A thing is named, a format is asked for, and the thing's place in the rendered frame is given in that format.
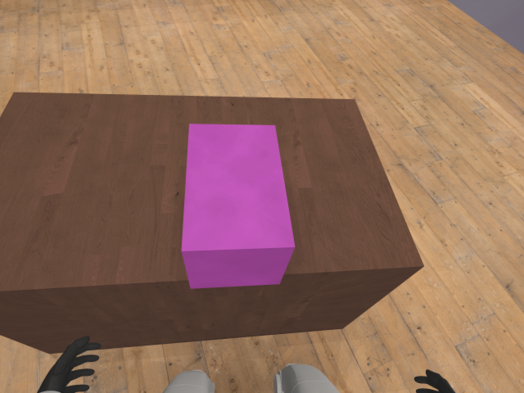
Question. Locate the robot left thigh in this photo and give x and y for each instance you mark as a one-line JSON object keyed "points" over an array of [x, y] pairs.
{"points": [[191, 382]]}

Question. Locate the robot right thigh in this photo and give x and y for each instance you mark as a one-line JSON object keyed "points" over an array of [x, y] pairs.
{"points": [[302, 378]]}

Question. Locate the left robot hand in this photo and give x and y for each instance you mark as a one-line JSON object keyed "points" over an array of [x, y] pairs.
{"points": [[60, 374]]}

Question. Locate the right robot hand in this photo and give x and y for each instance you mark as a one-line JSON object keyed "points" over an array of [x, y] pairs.
{"points": [[435, 380]]}

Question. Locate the carton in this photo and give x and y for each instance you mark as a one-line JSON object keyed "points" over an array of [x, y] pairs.
{"points": [[236, 221]]}

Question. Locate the pedestal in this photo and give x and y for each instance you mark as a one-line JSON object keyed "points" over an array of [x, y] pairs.
{"points": [[92, 190]]}

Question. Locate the robot thigh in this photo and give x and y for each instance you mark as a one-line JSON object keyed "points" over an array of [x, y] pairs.
{"points": [[302, 378], [191, 382]]}

